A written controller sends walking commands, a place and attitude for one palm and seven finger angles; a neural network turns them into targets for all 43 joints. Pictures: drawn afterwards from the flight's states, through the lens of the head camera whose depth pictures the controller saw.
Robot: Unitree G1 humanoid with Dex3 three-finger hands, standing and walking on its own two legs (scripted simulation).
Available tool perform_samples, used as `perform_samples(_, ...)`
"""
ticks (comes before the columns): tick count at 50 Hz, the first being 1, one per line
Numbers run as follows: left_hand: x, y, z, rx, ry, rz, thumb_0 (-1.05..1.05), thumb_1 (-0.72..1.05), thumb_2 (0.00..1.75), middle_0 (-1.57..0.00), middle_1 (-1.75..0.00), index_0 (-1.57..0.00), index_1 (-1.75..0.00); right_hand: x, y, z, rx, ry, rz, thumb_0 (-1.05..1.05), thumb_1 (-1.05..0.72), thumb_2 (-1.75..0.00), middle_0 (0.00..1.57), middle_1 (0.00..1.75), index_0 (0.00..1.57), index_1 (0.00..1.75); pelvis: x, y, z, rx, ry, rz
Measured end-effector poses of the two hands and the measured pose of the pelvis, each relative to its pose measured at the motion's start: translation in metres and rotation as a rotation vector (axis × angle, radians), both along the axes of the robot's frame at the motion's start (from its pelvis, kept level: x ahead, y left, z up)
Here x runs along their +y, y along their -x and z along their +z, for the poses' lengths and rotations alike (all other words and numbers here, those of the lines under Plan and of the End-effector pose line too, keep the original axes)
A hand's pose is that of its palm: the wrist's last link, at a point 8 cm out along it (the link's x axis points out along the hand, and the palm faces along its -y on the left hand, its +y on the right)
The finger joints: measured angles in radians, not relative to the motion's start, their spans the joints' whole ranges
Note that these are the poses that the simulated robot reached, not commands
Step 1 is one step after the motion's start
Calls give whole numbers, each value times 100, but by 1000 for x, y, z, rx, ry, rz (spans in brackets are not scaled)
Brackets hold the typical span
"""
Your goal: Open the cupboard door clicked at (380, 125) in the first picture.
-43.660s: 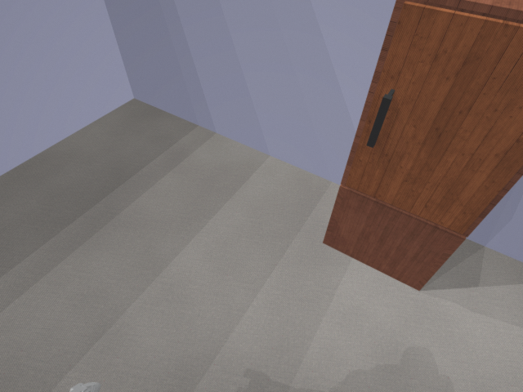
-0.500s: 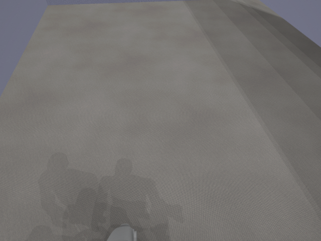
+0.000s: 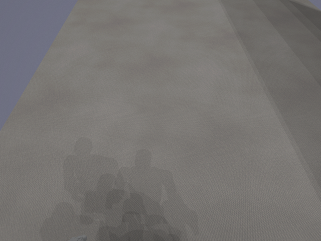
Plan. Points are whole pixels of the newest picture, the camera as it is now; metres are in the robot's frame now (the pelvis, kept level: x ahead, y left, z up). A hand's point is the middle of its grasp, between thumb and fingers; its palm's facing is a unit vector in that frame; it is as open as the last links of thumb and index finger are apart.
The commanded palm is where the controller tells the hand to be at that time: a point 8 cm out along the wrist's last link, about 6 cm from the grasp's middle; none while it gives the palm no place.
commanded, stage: turn to face it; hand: left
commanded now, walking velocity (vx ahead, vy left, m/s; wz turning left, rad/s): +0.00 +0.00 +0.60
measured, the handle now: out of the picture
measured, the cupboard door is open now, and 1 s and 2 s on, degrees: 42 42 42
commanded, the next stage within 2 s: none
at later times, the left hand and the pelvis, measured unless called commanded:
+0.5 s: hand out of the picture +0.02 +0.21 -0.18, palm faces +0.37 -0.89 -0.25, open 7.4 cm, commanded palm none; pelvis +0.06 -0.01 -0.01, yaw +20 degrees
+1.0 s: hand out of the picture +0.09 +0.14 -0.14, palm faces +0.58 -0.77 -0.26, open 7.4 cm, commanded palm none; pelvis +0.12 -0.06 +0.01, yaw +39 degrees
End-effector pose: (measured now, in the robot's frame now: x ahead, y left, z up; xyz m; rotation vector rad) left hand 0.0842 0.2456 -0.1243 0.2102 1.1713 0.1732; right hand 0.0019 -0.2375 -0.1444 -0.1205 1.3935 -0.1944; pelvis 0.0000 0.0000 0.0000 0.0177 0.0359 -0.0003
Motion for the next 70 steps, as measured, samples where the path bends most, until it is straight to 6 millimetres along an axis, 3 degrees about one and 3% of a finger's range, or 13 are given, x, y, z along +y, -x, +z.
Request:
perform_samples(5,-15,-6,11,-28,-22,58,0,91,90,-20,-30,-20,-30,-28,-45,2,-3,5,67,0,-91,-90,20,30,20,30,-18,-16,5,-7,-16,83)
perform_samples(11,-29,12,10,2,6,157,0,91,90,-20,-30,-20,-30,-38,-128,18,-91,23,199,0,-91,-90,20,30,20,30,-28,-33,12,-8,-30,181)
perform_samples(18,-19,60,-11,82,35,300,0,91,90,-20,-30,-20,-30,-2,-231,28,-225,41,400,0,-91,-90,19,30,19,30,-20,-46,3,-11,-12,285)
perform_samples(22,-3,86,-30,147,48,368,0,91,90,-20,-30,-20,-30,27,-272,31,-330,49,491,0,-91,-90,20,30,20,30,-9,-52,-11,-11,-2,327)
perform_samples(26,9,85,-22,153,29,418,0,91,90,-20,-30,-20,-30,39,-279,39,-334,55,532,0,-91,-90,20,30,20,30,-7,-58,-3,-8,15,365)
perform_samples(33,14,51,1,46,-5,450,0,91,90,-20,-30,-20,-30,33,-270,33,-229,31,565,0,-90,-90,20,30,20,30,-16,-73,8,-1,26,430)
perform_samples(39,-4,19,11,-24,-43,468,0,90,90,-20,-30,-20,-30,9,-271,10,-139,-3,565,0,-90,-90,20,30,20,30,-39,-94,2,6,14,500)
perform_samples(43,-27,14,15,-44,-65,499,0,90,90,-20,-30,-20,-30,-6,-286,-3,-94,-12,584,0,-90,-90,20,30,20,30,-53,-105,-1,3,-4,558)
perform_samples(47,-53,23,18,-17,-38,565,0,90,90,-20,-30,-20,-30,-5,-305,2,-74,-18,631,0,-91,-90,20,30,20,30,-59,-115,7,-4,-22,623)
perform_samples(51,-75,37,14,3,1,642,0,90,90,-20,-30,-20,-30,8,-327,11,-78,-22,704,0,-91,-90,20,30,20,30,-63,-123,11,-3,-31,688)
perform_samples(58,-93,93,-4,53,35,805,0,91,90,-20,-30,-20,-30,68,-371,19,-154,-26,882,0,-91,-90,20,30,20,30,-58,-124,5,-13,-17,797)
perform_samples(64,-95,146,-28,140,72,914,0,91,90,-20,-30,-20,-30,126,-394,27,-301,-40,1008,0,-91,-90,20,30,20,30,-45,-116,-10,-17,-6,867)
perform_samples(70,-80,146,-10,94,43,965,0,91,90,-20,-30,-20,-30,131,-389,38,-284,-18,1058,0,-90,-90,20,30,20,30,-42,-117,4,-20,15,919)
